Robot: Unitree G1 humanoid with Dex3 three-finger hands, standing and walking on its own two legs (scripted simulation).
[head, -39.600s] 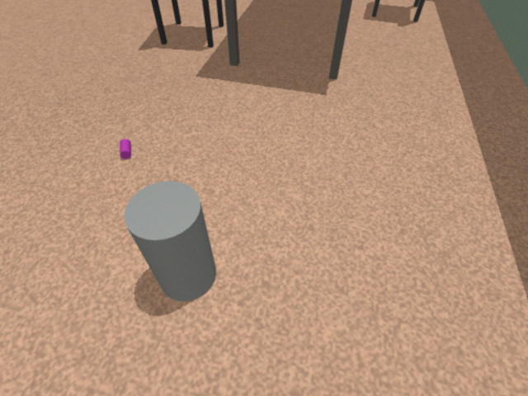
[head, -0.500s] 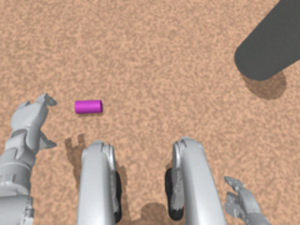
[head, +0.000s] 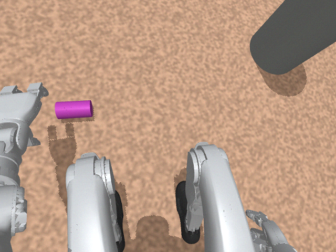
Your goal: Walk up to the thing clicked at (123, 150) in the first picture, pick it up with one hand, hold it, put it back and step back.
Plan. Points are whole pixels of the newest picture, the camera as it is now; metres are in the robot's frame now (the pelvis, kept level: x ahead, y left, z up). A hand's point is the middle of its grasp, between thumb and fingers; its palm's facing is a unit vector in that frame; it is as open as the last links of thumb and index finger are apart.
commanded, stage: rise first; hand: left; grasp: from above
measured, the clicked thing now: (74, 109) +0.50 +0.25 -0.34
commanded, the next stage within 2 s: none
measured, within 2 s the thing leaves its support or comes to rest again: neither
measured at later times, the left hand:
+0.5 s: hand (39, 116) +0.44 +0.31 -0.19, palm faces -0.45 -0.04 -0.89, open 13.6 cm
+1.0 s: hand (43, 113) +0.45 +0.30 -0.21, palm faces -0.45 -0.05 -0.89, open 13.9 cm
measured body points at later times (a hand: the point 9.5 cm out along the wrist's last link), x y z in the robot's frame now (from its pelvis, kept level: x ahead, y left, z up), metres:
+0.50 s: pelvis +0.01 +0.00 -0.03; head +0.24 +0.06 +0.35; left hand +0.46 +0.31 -0.14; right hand +0.07 -0.28 -0.14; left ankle +0.09 +0.12 -0.33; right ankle +0.10 -0.13 -0.33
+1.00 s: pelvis +0.01 +0.00 -0.04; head +0.25 +0.06 +0.33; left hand +0.47 +0.30 -0.16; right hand +0.07 -0.28 -0.15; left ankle +0.09 +0.12 -0.33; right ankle +0.10 -0.13 -0.33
